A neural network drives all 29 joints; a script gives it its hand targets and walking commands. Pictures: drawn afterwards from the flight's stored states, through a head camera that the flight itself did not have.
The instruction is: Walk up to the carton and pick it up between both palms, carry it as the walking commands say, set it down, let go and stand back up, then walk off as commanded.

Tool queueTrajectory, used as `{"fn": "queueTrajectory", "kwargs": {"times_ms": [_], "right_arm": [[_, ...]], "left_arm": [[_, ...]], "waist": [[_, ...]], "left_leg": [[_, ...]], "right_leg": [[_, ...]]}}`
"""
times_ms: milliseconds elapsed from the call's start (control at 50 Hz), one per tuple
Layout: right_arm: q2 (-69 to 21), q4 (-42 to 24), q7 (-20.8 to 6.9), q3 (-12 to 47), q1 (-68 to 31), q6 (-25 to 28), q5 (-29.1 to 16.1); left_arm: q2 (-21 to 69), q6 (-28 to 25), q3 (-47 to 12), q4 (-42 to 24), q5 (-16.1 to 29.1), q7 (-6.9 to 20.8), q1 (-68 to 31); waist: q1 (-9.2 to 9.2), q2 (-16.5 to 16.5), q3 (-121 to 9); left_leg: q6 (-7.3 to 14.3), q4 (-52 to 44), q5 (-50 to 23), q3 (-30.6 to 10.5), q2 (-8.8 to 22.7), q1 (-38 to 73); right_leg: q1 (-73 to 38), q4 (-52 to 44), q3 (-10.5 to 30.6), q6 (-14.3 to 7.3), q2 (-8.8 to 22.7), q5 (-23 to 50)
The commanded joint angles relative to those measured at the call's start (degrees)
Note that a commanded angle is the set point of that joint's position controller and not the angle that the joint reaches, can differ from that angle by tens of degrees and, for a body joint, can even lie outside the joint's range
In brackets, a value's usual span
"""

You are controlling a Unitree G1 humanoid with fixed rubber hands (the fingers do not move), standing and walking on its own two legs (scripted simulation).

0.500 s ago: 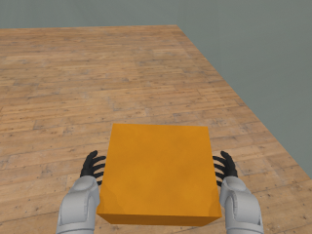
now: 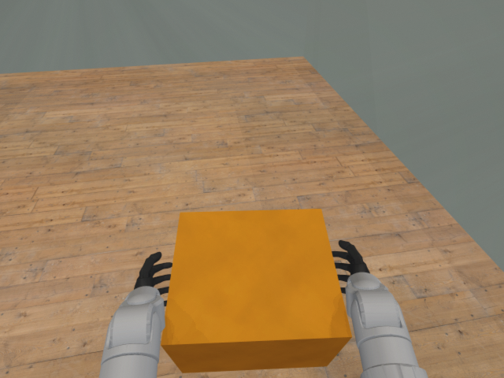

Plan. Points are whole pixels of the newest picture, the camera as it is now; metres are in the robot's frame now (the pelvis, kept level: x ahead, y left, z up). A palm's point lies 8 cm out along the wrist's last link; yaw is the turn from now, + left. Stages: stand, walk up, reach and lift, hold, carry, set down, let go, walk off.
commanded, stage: hold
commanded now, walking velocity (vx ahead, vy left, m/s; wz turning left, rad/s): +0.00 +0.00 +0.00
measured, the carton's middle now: (253, 289) +0.32 +0.01 -0.05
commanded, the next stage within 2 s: set down in 0.68 s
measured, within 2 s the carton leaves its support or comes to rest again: neither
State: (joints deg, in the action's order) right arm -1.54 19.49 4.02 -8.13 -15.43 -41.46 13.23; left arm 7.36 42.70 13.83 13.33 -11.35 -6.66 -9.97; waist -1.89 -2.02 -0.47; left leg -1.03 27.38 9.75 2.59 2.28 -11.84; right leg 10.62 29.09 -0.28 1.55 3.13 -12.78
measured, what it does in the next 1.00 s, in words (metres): stands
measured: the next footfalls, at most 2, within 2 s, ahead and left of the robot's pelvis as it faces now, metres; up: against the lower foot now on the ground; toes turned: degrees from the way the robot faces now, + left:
none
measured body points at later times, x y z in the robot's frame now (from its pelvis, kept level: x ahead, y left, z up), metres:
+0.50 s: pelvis +0.02 +0.00 +0.01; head -0.03 -0.01 +0.46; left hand +0.30 +0.17 +0.03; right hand +0.32 -0.18 +0.03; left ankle +0.06 +0.13 -0.74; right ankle +0.04 -0.14 -0.74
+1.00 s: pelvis +0.03 +0.00 +0.01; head +0.01 +0.00 +0.46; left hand +0.31 +0.18 +0.00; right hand +0.33 -0.19 +0.01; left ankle +0.06 +0.13 -0.74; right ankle +0.04 -0.14 -0.74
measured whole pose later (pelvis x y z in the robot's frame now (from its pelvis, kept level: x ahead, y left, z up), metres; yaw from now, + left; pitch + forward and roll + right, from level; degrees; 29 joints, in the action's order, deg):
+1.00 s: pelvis +0.03 +0.00 +0.01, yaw -1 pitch -5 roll +0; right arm -5.1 24.8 -7.3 -19.9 -17.8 -34.7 20.3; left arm 8.4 38.0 21.7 18.6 -20.8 4.8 -13.6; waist -1.0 0.7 2.8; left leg -1.1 15.5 6.1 2.6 2.0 -4.6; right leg 4.2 17.7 0.9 1.5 2.4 -8.9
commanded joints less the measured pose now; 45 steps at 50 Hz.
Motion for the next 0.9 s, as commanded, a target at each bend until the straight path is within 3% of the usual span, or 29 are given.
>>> {"fn": "queueTrajectory", "kwargs": {"times_ms": [0, 20, 40, 80, 160, 200, 240, 280, 360, 380, 440, 500, 560, 620, 660, 680, 720, 800, 880], "right_arm": [[-54.68, -0.38, -25.09, 24.82, -42.12, 5.62, -14.57], [-55.09, 4.96, -25.79, 21.64, -39.94, 4.83, -13.13], [-54.76, 8.04, -26.62, 19.67, -40.00, 4.61, -12.64], [-54.51, 14.81, -28.12, 14.85, -38.74, 4.09, -10.79], [-57.33, 21.04, -30.38, 9.92, -37.34, 3.94, -9.32], [-58.32, 18.14, -30.75, 11.31, -38.37, 5.06, -10.06], [-59.47, 14.07, -30.59, 12.95, -38.68, 6.19, -10.85], [-59.95, 9.75, -30.17, 15.59, -39.93, 6.97, -11.50], [-60.27, 1.42, -29.92, 20.87, -43.62, 8.50, -13.78], [-60.51, -0.12, -30.00, 22.15, -44.78, 8.65, -14.47], [-60.18, -2.49, -30.29, 23.33, -48.20, 9.15, -15.00], [-59.44, 1.56, -30.81, 21.05, -46.14, 8.91, -13.80], [-58.02, 7.76, -31.43, 17.67, -43.13, 8.23, -11.89], [-57.16, 11.39, -31.84, 15.41, -41.00, 7.58, -10.59], [-57.16, 12.78, -31.64, 14.03, -38.05, 7.17, -9.91], [-57.19, 5.69, -29.56, 15.35, -32.62, 7.61, -8.93], [-55.39, 4.41, -28.68, 14.10, -32.72, 7.64, -8.46], [-51.57, 2.94, -27.89, 14.48, -31.53, 7.48, -9.32], [-50.33, 0.58, -27.85, 15.47, -34.10, 9.09, -8.09]], "left_arm": [[52.70, -4.06, -32.26, 0.09, 15.49, 23.40, -50.86], [52.50, -3.43, -29.78, 3.67, 14.43, 24.04, -50.46], [52.13, -2.84, -27.19, 7.35, 12.91, 24.78, -48.86], [51.80, -2.23, -23.14, 11.16, 10.68, 25.75, -48.68], [52.89, -1.98, -18.70, 12.31, 8.40, 26.81, -49.88], [54.66, -2.20, -19.59, 10.79, 8.01, 26.86, -46.93], [56.47, -2.56, -22.24, 8.35, 8.60, 27.03, -45.78], [57.33, -3.08, -24.81, 5.24, 9.67, 26.92, -45.44], [58.35, -4.13, -30.10, -0.85, 12.40, 26.30, -49.74], [58.53, -4.62, -30.50, -2.10, 13.45, 26.03, -50.90], [59.93, -4.66, -30.94, -0.81, 14.56, 25.86, -52.74], [59.38, -4.25, -29.31, 2.19, 13.48, 26.03, -51.26], [57.07, -3.67, -25.19, 6.62, 11.04, 26.17, -47.94], [55.72, -3.08, -21.73, 9.52, 9.51, 26.50, -45.07], [55.37, -2.95, -21.52, 9.33, 9.18, 26.60, -43.47], [52.11, -3.54, -24.22, 6.93, 9.97, 29.13, -41.83], [49.92, -3.77, -22.61, 5.67, 9.00, 29.27, -41.02], [47.44, -4.43, -23.21, 2.71, 7.14, 28.00, -38.90], [47.46, -6.99, -23.32, 1.29, 5.99, 26.91, -40.30]], "waist": [[-0.31, 4.39, -19.77], [0.29, 5.35, -16.73], [-0.59, 5.06, -14.03], [-0.70, 4.72, -10.37], [-1.53, 3.53, -11.69], [-2.46, 2.79, -14.91], [-2.25, 1.46, -18.24], [-1.77, 3.24, -22.06], [-1.29, 1.51, -27.94], [-1.32, 2.63, -29.53], [-1.08, 2.03, -32.07], [-1.31, 2.05, -28.06], [-2.42, 4.40, -22.26], [-3.16, 6.02, -18.52], [-2.70, 5.04, -17.62], [2.13, 7.08, -19.83], [0.89, 4.41, -17.08], [0.75, -1.29, -10.95], [0.49, 0.79, -11.00]], "left_leg": [[-0.20, -6.21, 5.80, -3.62, -6.68, 11.54], [-0.03, -6.96, 5.90, -3.54, -6.70, 10.76], [-0.15, -7.60, 5.54, -3.17, -6.98, 10.29], [-0.22, -9.40, 4.35, -3.23, -6.93, 10.44], [-0.73, -11.88, -4.62, -2.02, -7.62, 12.73], [-1.21, -12.25, -11.41, -1.63, -8.32, 15.03], [-1.56, -12.32, -15.94, -1.48, -8.80, 16.49], [-1.58, -12.57, -18.82, -1.69, -8.95, 18.23], [-1.74, -12.12, -17.60, -1.60, -9.08, 19.11], [-1.57, -11.94, -16.20, -1.65, -8.96, 19.12], [-1.72, -11.56, -10.56, -1.17, -8.76, 19.55], [-1.83, -12.19, -5.12, -0.74, -8.43, 18.07], [-1.64, -12.76, -2.62, -0.51, -8.37, 17.42], [-1.40, -13.65, -5.23, -0.42, -8.36, 17.31], [-1.46, -14.07, -9.21, -0.30, -8.40, 17.76], [0.58, -14.12, -13.10, -2.43, -6.78, 19.30], [0.52, -14.96, -14.61, -2.41, -6.89, 16.89], [0.03, -15.59, -10.78, -2.66, -6.67, 15.59], [1.41, -14.36, -5.00, -2.87, -6.93, 13.84]], "right_leg": [[1.39, -8.82, 2.90, -4.13, -7.36, -5.65], [1.28, -9.53, 2.77, -3.94, -7.44, -5.81], [1.82, -10.42, 2.88, -4.08, -7.21, -6.22], [2.26, -11.56, 2.60, -3.95, -7.34, -5.35], [0.06, -13.44, 2.80, -3.28, -7.75, 2.84], [-1.48, -13.88, 3.51, -3.12, -7.83, 9.18], [-2.80, -14.24, 4.28, -3.13, -7.86, 13.92], [-3.08, -14.82, 4.55, -2.87, -8.26, 16.29], [-3.19, -14.96, 5.11, -3.30, -8.55, 14.41], [-3.56, -14.94, 5.01, -3.30, -8.78, 12.79], [-2.40, -14.96, 4.62, -3.78, -8.98, 7.84], [-1.30, -15.09, 3.89, -4.20, -8.62, 3.89], [0.93, -15.82, 3.56, -4.42, -8.20, 0.46], [1.42, -16.48, 3.73, -4.19, -8.03, 1.71], [0.47, -16.65, 3.97, -3.79, -8.05, 5.33], [-4.36, -17.13, 1.26, -1.95, -9.03, 11.61], [-6.09, -17.19, 1.77, -1.53, -8.95, 14.03], [-5.36, -16.98, 1.51, -2.13, -8.83, 9.80], [-6.46, -15.01, 2.01, -2.59, -8.82, 6.35]]}}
